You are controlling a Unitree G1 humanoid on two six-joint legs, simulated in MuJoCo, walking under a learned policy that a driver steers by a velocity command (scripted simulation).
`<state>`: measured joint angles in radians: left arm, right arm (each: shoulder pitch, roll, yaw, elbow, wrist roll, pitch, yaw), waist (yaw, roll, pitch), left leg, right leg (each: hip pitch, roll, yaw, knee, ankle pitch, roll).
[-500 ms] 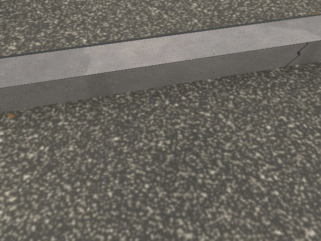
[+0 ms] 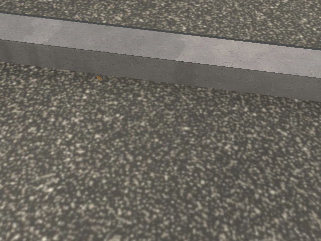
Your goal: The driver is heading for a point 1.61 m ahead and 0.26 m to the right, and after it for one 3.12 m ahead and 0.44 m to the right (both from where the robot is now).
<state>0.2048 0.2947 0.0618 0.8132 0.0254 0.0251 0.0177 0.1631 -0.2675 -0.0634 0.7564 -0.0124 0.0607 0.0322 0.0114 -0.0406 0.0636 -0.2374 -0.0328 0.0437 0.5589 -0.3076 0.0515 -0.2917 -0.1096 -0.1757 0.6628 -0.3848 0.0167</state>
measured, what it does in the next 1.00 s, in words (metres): steps on the spot: right foot, then right foot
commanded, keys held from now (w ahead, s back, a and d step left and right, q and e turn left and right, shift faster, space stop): no key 0.32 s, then e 0.68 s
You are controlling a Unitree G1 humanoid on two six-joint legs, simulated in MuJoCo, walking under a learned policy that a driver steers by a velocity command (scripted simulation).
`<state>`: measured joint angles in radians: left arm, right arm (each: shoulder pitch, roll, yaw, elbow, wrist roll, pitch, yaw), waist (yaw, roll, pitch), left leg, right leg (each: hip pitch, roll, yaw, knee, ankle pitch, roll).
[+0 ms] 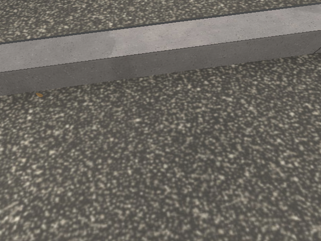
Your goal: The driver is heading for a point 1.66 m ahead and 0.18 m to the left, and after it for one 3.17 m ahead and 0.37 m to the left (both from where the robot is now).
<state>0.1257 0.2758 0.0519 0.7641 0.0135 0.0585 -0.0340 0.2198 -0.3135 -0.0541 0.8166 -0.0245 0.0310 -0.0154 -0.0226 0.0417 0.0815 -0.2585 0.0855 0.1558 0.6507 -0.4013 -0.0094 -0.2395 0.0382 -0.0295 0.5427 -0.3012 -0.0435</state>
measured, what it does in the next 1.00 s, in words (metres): steps on the spot: left foot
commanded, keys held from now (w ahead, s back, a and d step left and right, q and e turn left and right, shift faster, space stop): e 0.06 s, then no key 0.74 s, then w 0.20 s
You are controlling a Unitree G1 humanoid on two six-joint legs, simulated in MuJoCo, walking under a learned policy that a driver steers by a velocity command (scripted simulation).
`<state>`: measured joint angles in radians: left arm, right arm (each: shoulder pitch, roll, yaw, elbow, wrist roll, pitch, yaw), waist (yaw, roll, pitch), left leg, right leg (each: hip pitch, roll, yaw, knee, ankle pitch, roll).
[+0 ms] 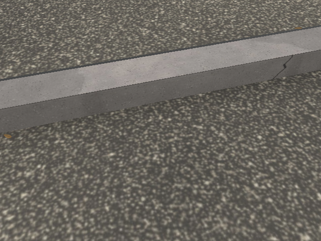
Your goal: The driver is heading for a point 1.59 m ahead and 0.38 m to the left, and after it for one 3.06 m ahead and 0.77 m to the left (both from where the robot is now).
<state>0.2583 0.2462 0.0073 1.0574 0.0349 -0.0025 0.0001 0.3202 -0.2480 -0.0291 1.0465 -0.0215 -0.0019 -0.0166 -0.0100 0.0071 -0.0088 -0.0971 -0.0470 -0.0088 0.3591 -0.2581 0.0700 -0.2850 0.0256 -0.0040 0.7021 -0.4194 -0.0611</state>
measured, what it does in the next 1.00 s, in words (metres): walks ahead, turning left: right foot, then left foot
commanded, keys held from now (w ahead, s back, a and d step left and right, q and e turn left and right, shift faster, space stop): w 0.20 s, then w+q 0.80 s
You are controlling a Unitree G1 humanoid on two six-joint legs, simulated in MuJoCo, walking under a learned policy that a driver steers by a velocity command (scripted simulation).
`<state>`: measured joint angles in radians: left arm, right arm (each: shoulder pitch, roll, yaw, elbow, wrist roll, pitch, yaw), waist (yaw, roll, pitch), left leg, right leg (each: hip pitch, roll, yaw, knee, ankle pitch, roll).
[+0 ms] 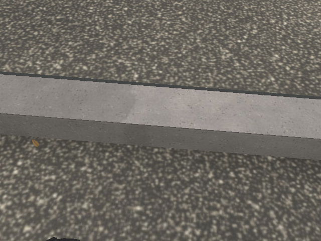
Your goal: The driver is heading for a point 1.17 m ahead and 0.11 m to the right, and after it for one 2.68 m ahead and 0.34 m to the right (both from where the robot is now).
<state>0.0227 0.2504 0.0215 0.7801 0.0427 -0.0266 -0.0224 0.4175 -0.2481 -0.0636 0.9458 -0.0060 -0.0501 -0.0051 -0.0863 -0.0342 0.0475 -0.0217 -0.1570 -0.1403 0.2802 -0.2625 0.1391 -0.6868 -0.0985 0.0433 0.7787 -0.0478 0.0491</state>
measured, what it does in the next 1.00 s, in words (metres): walks ahead: right foot, then left foot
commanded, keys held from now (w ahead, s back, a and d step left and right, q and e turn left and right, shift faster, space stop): w+q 0.02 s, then w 0.20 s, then no key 0.44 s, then w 0.34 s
